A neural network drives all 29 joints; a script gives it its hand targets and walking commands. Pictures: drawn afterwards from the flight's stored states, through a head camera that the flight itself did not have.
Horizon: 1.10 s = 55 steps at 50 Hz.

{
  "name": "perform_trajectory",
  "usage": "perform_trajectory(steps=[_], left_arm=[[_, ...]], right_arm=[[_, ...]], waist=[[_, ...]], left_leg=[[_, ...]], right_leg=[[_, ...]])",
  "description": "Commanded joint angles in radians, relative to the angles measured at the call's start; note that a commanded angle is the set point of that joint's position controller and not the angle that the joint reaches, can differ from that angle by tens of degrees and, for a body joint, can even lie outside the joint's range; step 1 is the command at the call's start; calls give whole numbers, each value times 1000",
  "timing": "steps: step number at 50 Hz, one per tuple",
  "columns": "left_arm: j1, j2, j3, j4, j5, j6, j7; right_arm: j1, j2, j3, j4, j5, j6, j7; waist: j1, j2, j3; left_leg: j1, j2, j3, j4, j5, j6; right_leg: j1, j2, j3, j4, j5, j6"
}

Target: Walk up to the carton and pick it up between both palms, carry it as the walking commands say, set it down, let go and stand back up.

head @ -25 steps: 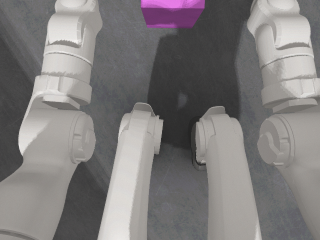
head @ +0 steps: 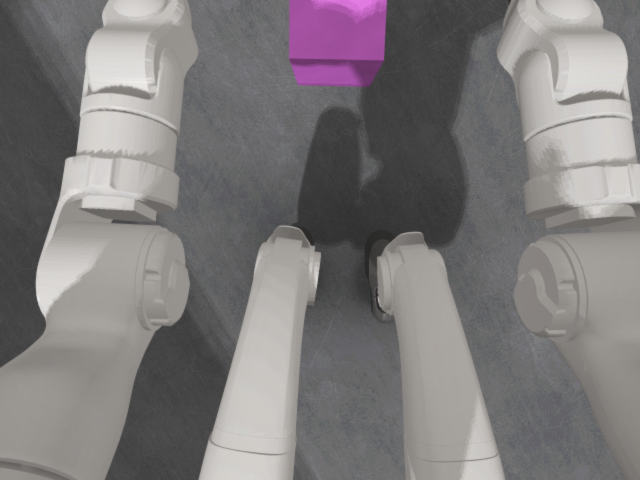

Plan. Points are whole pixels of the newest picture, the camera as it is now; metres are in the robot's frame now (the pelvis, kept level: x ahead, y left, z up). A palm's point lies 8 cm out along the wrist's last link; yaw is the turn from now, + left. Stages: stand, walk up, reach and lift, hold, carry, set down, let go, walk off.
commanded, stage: set down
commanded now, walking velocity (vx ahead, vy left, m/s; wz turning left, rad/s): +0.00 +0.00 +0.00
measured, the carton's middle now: (336, 27) +0.64 +0.03 -0.48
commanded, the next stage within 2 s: let go in 0.34 s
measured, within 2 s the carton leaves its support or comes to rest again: neither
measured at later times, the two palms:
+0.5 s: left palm out of the picture +0.53 +0.18 -0.04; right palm out of the picture +0.53 -0.13 -0.04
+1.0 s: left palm out of the picture +0.36 +0.21 +0.09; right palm out of the picture +0.37 -0.19 +0.09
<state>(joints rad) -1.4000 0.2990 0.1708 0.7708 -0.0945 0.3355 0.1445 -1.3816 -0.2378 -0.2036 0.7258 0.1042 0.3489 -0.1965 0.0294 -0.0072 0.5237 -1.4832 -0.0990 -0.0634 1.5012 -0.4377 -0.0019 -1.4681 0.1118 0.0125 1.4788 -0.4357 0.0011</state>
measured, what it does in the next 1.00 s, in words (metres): rises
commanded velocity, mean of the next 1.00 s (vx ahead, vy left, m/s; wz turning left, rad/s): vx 0.00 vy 0.00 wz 0.00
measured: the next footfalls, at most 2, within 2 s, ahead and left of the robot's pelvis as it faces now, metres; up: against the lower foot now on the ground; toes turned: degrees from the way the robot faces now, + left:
none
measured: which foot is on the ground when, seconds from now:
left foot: down 0.00-1.00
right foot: down 0.00-1.00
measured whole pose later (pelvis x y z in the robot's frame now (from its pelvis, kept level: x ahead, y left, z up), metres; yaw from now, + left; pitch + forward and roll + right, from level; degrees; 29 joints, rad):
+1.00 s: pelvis +0.10 +0.00 +0.17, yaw +1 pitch +11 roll +0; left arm -0.17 0.14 0.09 0.61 0.08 0.09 0.00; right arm -0.19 -0.11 -0.11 0.62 -0.08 0.09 -0.01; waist 0.00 0.00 0.05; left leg -0.58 -0.09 -0.08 0.67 -0.27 0.02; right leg -0.58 0.07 0.08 0.68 -0.28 -0.01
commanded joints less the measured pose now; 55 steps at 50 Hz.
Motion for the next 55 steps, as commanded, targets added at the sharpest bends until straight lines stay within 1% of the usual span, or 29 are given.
perform_trajectory(steps=[1,6,9,10,11,13,14,16,17,19,20,22,23,26,28,29,30,31,32,34,37,39,40,43,46,48,50,53,55], left_arm=[[-339,140,17,-225,1,-43,-7],[-325,134,23,-228,11,-46,-19],[-294,92,67,-32,57,-69,-42],[-283,78,81,1,73,-86,-51],[-277,54,85,20,85,-106,-59],[-232,37,96,19,108,-156,-68],[-212,28,101,40,117,-177,-71],[-169,32,126,66,151,-208,-79],[-129,31,135,90,166,-214,-81],[-47,41,148,41,194,-227,-77],[17,41,141,-5,205,-229,-69],[136,60,123,-133,221,-222,-58],[191,68,105,-196,218,-212,-53],[285,63,42,-428,179,-171,-45],[478,32,1,-582,153,-149,-40],[429,40,-15,-657,124,-140,-38],[452,41,-17,-687,121,-137,-39],[517,19,-23,-699,119,-136,-46],[573,6,-26,-686,117,-138,-55],[632,-28,-37,-619,103,-152,-71],[832,-85,-62,-440,97,-180,-103],[935,-79,-70,-378,112,-206,-118],[976,-71,-73,-340,121,-224,-123],[1148,-67,-67,-280,172,-263,-133],[1191,-57,-41,-254,189,-276,-141],[1219,-47,-42,-279,180,-284,-148],[1273,-43,-55,-326,162,-295,-154],[1355,-39,-77,-392,133,-311,-163],[1422,-28,-79,-442,123,-322,-169]], right_arm=[[-346,-140,-19,-252,-28,-41,-16],[-308,-115,-22,-250,-33,-38,-13],[-259,-59,-43,-43,-75,-63,8],[-249,-39,-49,-7,-85,-80,18],[-240,-24,-50,17,-90,-101,27],[-215,13,-44,-7,-93,-150,31],[-190,20,-53,4,-111,-172,29],[-156,39,-69,24,-147,-198,25],[-125,36,-84,34,-170,-205,22],[-46,16,-101,-12,-205,-217,17],[9,-4,-104,-65,-220,-224,18],[146,-27,-92,-171,-252,-222,17],[203,-36,-80,-230,-253,-212,19],[333,-30,-6,-397,-195,-165,34],[511,-6,50,-544,-148,-140,43],[471,-30,43,-618,-130,-132,44],[495,-27,44,-656,-124,-128,49],[552,-15,56,-688,-117,-128,57],[596,-11,57,-695,-114,-131,65],[636,-14,57,-634,-115,-148,90],[829,20,55,-429,-143,-182,128],[948,35,55,-342,-166,-214,145],[990,35,58,-311,-168,-237,150],[1160,26,64,-221,-179,-279,168],[1198,11,46,-163,-200,-291,183],[1219,-6,47,-205,-202,-304,191],[1256,-19,64,-276,-186,-319,199],[1318,-43,96,-368,-148,-337,215],[1380,-59,108,-421,-130,-348,227]], waist=[[-11,21,-2110],[-12,33,-2061],[-11,37,-1768],[-12,33,-1708],[-15,36,-1680],[0,27,-1731],[-12,14,-1719],[-4,10,-1683],[-8,4,-1668],[-10,8,-1739],[-11,25,-1800],[-17,47,-1929],[-19,40,-1983],[-22,31,-2109],[-11,21,-2225],[-14,49,-2211],[-13,49,-2177],[-8,44,-2131],[-1,34,-2035],[2,33,-1777],[-8,39,-1433],[-18,64,-1284],[-29,54,-1199],[-40,31,-989],[-47,13,-755],[-48,-10,-674],[-43,-26,-664],[-26,-38,-693],[-17,-34,-743]], left_leg=[[755,1,34,-268,370,-6],[846,10,26,-374,384,-4],[726,28,25,-430,300,-10],[712,31,21,-449,300,-10],[707,32,20,-456,315,-12],[721,27,27,-453,434,-17],[702,28,26,-450,459,-19],[662,30,35,-471,447,-20],[656,30,36,-490,440,-21],[705,25,41,-519,487,-27],[772,25,37,-532,528,-31],[930,24,36,-546,614,-36],[998,24,32,-552,637,-33],[1205,26,13,-569,665,-22],[1369,29,0,-567,763,-24],[1401,30,-1,-560,851,-23],[1415,33,-11,-559,892,-19],[1422,39,-10,-566,894,-14],[1378,43,-11,-581,863,-11],[1271,53,-18,-628,772,-9],[1226,73,-35,-702,669,-15],[1215,73,-32,-743,645,-22],[1188,73,-28,-762,625,-19],[1157,73,7,-861,442,-22],[1115,79,30,-962,244,-20],[1146,84,35,-1010,187,-11],[1207,86,35,-1040,195,-2],[1273,85,34,-1055,253,2],[1329,76,36,-1058,337,-2]], right_leg=[[696,4,-23,-242,326,21],[755,-4,-13,-353,338,23],[653,-26,-9,-419,260,24],[639,-27,-10,-434,260,25],[637,-28,-11,-444,280,24],[710,-25,-7,-444,410,29],[713,-25,-9,-443,447,31],[732,-35,-4,-458,468,38],[751,-38,-3,-473,472,41],[828,-34,-2,-490,522,44],[863,-31,-2,-496,552,44],[946,-24,-5,-512,606,43],[982,-22,-5,-522,616,41],[1072,-20,-4,-550,599,35],[1145,-18,-9,-549,669,33],[1135,-14,0,-535,725,33],[1113,-12,5,-539,735,33],[1100,-16,12,-558,719,33],[1086,-26,18,-573,696,32],[1011,-43,19,-614,597,25],[920,-53,9,-689,448,19],[912,-55,6,-725,424,15],[907,-60,8,-744,431,15],[964,-83,9,-837,371,9],[1005,-94,16,-932,234,2],[1050,-98,23,-981,179,0],[1112,-102,29,-1012,177,0],[1214,-103,34,-1021,247,4],[1295,-101,36,-1017,347,5]])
